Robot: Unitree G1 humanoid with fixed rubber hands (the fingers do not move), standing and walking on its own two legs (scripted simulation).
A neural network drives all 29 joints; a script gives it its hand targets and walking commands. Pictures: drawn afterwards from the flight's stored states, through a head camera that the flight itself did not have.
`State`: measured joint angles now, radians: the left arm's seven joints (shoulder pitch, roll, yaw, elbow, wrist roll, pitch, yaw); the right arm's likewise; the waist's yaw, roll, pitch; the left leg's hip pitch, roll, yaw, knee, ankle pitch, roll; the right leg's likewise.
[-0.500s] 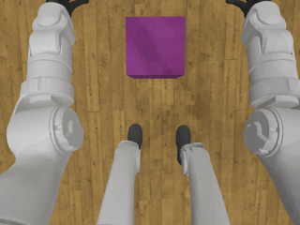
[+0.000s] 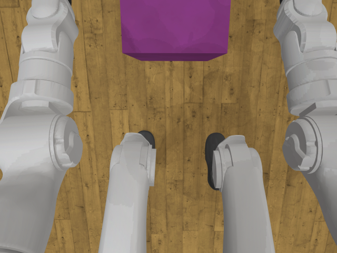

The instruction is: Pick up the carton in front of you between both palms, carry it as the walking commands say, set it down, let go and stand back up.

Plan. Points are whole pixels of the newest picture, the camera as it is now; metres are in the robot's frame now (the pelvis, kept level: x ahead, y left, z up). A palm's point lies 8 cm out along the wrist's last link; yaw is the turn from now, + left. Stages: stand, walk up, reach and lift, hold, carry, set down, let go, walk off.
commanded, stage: reach and lift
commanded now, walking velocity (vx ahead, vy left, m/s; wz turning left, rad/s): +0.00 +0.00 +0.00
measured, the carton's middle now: (174, 15) +0.56 +0.03 -0.34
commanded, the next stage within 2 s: none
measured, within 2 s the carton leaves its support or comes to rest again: leaves its support in 1.28 s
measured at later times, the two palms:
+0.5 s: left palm (93, 3) +0.57 +0.21 -0.27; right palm (262, 4) +0.57 -0.15 -0.27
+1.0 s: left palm (104, 6) +0.56 +0.18 -0.26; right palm (249, 6) +0.56 -0.13 -0.27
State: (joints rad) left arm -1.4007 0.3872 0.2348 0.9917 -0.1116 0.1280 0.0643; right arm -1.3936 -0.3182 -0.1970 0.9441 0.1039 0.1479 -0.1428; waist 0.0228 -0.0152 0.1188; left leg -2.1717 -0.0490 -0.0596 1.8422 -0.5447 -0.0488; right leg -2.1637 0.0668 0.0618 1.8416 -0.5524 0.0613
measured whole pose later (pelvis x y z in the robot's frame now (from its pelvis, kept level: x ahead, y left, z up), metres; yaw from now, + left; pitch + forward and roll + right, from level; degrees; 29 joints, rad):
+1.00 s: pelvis -0.02 +0.00 -0.10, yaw +0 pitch +34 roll -1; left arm -1.69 0.37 0.20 1.16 -0.05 0.16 0.04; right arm -1.67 -0.29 -0.26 1.12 0.03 0.17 -0.10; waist 0.03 -0.02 0.52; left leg -2.20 -0.03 -0.05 2.22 -0.61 -0.04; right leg -2.19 0.07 0.05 2.22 -0.62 0.07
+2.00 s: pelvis -0.02 +0.00 +0.06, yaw +1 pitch +43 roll -1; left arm -1.07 0.01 0.47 0.64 0.24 0.45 0.02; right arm -1.06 0.02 -0.50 0.63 -0.23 0.42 -0.05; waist 0.01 -0.02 -0.15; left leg -1.91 -0.10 -0.11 1.63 -0.47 -0.07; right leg -1.90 0.12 0.11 1.63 -0.48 0.08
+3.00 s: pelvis +0.08 +0.00 +0.30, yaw +1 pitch +4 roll +0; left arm -0.26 -0.15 0.27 0.40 0.24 0.52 0.02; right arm -0.26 0.15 -0.27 0.40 -0.23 0.50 -0.03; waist 0.01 0.00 -0.11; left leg -0.34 -0.04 -0.14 0.51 -0.24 -0.02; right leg -0.33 0.05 0.15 0.51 -0.25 0.02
